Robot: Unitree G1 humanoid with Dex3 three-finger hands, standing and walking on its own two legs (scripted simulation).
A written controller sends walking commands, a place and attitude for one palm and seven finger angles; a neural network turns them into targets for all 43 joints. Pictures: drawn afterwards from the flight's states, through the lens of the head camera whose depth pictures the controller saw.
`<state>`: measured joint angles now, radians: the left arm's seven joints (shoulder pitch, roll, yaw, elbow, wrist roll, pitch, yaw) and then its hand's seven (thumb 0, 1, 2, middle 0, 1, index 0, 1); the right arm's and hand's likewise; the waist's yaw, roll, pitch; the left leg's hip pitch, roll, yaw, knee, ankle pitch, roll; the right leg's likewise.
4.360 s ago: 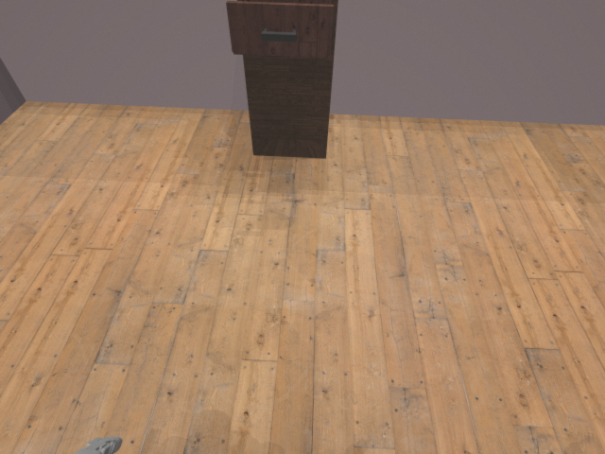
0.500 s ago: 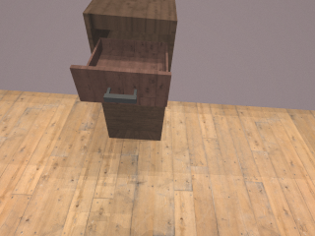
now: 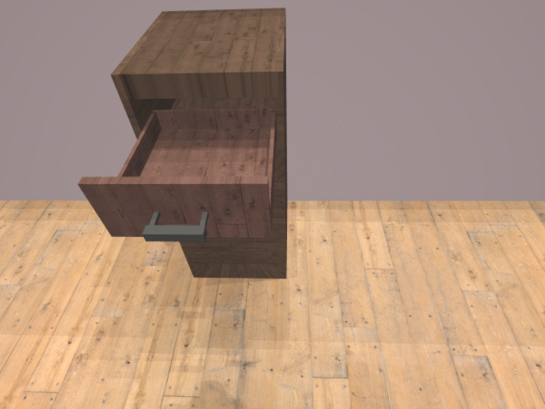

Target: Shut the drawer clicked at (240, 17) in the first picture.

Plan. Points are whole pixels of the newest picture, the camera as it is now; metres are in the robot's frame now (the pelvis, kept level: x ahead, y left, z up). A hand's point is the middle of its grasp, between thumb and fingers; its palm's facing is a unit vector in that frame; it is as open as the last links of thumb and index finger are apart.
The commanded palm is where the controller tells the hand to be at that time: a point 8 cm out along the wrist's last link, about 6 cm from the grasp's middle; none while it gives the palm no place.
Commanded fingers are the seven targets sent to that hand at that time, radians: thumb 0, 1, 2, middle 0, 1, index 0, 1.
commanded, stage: take the last steps up to it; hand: left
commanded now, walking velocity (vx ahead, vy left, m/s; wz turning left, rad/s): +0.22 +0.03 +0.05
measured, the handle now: (177, 224) +0.44 +0.21 -0.01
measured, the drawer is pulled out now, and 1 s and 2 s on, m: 0.30 0.30 0.30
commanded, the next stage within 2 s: come to a stop and stand still in 0.22 s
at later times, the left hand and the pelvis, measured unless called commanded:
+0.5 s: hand out of the picture +0.09 +0.22 -0.18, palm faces +0.08 -0.98 -0.16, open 7.4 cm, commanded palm none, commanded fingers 0.00 0.90 0.90 -0.20 -0.30 -0.20 -0.30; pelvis +0.12 +0.05 +0.00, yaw +0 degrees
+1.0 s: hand out of the picture +0.16 +0.16 -0.17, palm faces +0.06 -0.97 -0.22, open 7.3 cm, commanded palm none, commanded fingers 0.00 0.90 0.90 -0.20 -0.30 -0.20 -0.30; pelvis +0.10 -0.02 +0.00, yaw +1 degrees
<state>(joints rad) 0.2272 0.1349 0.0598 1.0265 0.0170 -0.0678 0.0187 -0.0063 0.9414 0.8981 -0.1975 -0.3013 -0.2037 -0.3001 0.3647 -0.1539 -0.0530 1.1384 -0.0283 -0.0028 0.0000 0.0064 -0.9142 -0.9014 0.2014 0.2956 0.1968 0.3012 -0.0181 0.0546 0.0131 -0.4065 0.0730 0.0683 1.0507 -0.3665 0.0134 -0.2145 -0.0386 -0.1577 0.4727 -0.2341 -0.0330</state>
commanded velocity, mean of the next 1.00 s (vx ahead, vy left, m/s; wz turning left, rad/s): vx -0.01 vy -0.02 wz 0.01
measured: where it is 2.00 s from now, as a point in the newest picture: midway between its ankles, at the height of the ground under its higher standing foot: outside the picture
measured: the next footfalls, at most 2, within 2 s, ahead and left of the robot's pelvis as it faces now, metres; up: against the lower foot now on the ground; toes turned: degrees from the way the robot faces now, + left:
left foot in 0.30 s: +0.19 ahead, +0.15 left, +0.00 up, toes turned +9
right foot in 0.72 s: +0.16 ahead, -0.10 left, +0.00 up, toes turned -4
